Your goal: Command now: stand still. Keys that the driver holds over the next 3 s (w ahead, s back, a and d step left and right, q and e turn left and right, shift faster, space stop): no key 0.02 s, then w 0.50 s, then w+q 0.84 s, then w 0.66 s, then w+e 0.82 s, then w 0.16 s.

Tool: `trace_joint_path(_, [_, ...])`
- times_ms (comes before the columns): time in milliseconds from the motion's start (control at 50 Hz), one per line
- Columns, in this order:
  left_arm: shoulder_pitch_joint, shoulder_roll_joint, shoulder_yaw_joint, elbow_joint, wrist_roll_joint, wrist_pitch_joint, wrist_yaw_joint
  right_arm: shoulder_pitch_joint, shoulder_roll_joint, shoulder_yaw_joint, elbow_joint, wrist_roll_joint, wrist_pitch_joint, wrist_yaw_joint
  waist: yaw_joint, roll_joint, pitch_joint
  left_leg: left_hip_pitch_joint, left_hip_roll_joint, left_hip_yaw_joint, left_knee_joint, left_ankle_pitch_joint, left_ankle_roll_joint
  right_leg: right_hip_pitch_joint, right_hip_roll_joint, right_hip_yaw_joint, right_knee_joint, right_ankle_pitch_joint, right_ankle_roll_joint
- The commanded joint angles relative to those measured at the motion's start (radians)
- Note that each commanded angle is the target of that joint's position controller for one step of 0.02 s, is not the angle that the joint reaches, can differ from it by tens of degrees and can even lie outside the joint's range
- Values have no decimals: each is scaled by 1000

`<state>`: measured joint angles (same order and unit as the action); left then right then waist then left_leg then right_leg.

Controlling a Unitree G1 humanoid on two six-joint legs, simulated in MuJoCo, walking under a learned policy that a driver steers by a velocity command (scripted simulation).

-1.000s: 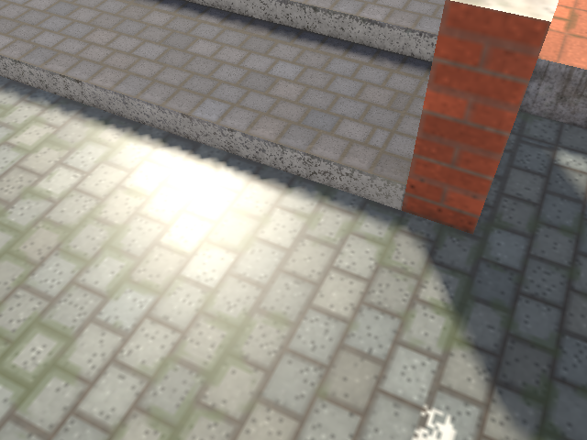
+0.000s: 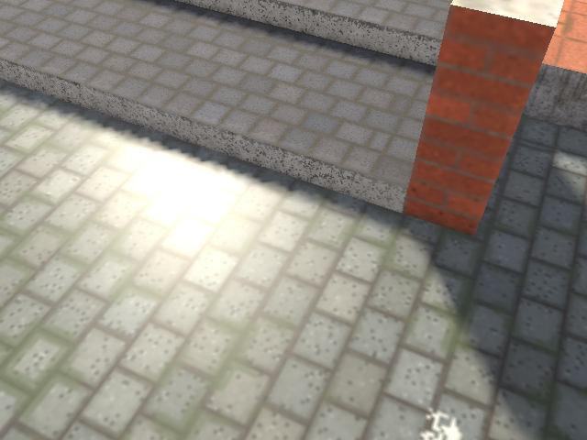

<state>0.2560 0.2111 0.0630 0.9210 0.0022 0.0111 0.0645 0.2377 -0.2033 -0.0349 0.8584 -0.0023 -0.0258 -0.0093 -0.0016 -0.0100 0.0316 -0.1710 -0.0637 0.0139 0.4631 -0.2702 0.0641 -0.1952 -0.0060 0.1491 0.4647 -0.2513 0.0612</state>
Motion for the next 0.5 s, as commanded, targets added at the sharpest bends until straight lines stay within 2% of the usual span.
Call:
trace_joint_path(20, [24, 99, 19, -12, -1, -10, 4, 13, -109, -22, -24, 1, -9, -5, -2, 16, -7, -12, 120, -126, -122, 144, 16, 0, -20, 3, -40, 170, -17])
trace_joint_path(40, [39, 87, 15, 4, -1, -9, 5, 29, -105, -21, -8, 1, -7, -7, -3, 25, -29, -2, 115, -128, -142, 29, 19, 7, -6, -16, -35, 104, -19])
trace_joint_path(60, [35, 82, 14, 12, -5, -9, 5, 36, -116, -23, 2, 4, -4, -11, -10, 44, -14, -9, 119, -149, -172, -153, 33, -18, 16, -46, -4, 9, -23])
trace_joint_path(80, [15, 87, 15, 6, -10, -12, 6, 48, -159, -35, 7, 12, 0, -16, -25, 94, 12, -6, 156, -217, -215, -340, 70, -91, 48, -94, 77, -112, -28])
trace_joint_path(100, [-20, 96, 15, -13, -14, -23, 2, 68, -196, -45, 12, 18, 2, -20, -39, 144, 52, 3, 247, -339, -279, -489, 123, -195, 45, -125, 156, -174, -38])
trace_joint_path(120, [-72, 107, 14, -37, -19, -40, -4, 86, -221, -53, 15, 19, -3, -24, -58, 165, 99, -17, 341, -460, -341, -534, 178, -271, 3, -122, 250, -184, -48])
trace_joint_path(140, [-109, 115, 16, -52, -26, -56, -13, 108, -227, -56, 21, 10, -14, -27, -71, 160, 132, 1, 396, -533, -376, -491, 218, -361, -35, -94, 361, -223, -59])
trace_joint_path(160, [-103, 120, 20, -50, -31, -68, -22, 113, -218, -55, 24, 8, -27, -27, -63, 134, 135, 58, 419, -551, -379, -428, 235, -445, -66, -78, 440, -241, -70])
trace_joint_path(180, [-83, 120, 22, -39, -32, -78, -31, 107, -203, -51, 22, 14, -35, -25, -50, 102, 118, 116, 412, -527, -374, -371, 229, -495, -87, -75, 464, -228, -80])
trace_joint_path(220, [-94, 111, 20, -29, -31, -97, -46, 85, -194, -49, 13, 25, -39, -21, -45, 70, 83, 149, 350, -395, -367, -224, 183, -462, -96, -106, 366, -163, -87])
trace_joint_path(260, [-113, 81, 10, -24, -26, -110, -58, 92, -209, -52, 19, 27, -35, -18, -47, 90, 45, 104, 284, -272, -345, -112, 159, -332, -64, -155, 244, -93, -72])
trace_joint_path(300, [-101, 80, 7, -15, -30, -112, -68, 99, -228, -56, 27, 34, -28, -12, -33, 116, 34, 13, 261, -213, -321, -97, 155, -187, -29, -198, 142, -25, -59])
trace_joint_path(340, [-26, 96, 12, 15, -33, -108, -70, 83, -230, -54, 30, 42, -23, -7, 19, 103, 25, -110, 249, -186, -254, -130, 134, -3, 4, -231, 52, 84, -60])
trace_joint_path(360, [39, 115, 22, 40, -34, -103, -66, 81, -210, -46, 31, 38, -25, -5, 52, 93, 10, -167, 234, -176, -198, -142, 116, 94, 20, -235, 41, 69, -66])
trace_joint_path(380, [131, 149, 36, 62, -41, -102, -58, 70, -172, -31, 29, 28, -30, -1, 102, 66, -17, -239, 197, -136, -70, -102, 81, 220, -2, -190, 8, 31, -91])
trace_joint_path(400, [251, 237, 56, 75, -32, -104, -48, 41, -89, -3, 2, 6, -37, 9, 145, -142, -68, -359, 100, -13, 318, -126, 5, 330, -223, 114, -126, -135, -165])
trace_joint_path(420, [313, 328, 64, 80, -11, -115, -63, 51, -65, 0, -48, 22, -60, 4, 123, -296, -104, -584, -9, -31, 589, -311, -17, 407, -405, 575, -295, -362, -324])
trace_joint_path(440, [234, 262, 45, 70, -5, -129, -73, 38, -156, -18, -51, 53, -73, 3, 94, -174, -35, -665, 71, -117, 736, -268, 4, 323, -425, 608, -326, -526, -355])
trace_joint_path(460, [138, 195, 23, 39, -11, -138, -80, 17, -195, -27, -56, 62, -80, 9, 63, -135, 41, -701, 122, -119, 750, -154, 27, 261, -371, 475, -329, -476, -310])
trace_joint_path(500, [32, 148, 1, 7, -7, -135, -89, 24, -190, -34, -33, 31, -80, 9, 16, -94, 54, -628, 181, -101, 669, 11, 20, 176, -268, 244, -338, -200, -240])
